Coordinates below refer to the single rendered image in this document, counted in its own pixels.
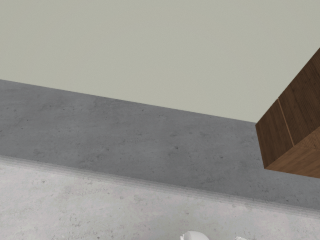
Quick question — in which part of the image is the cupboard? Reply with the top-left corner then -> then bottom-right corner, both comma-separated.
255,48 -> 320,179

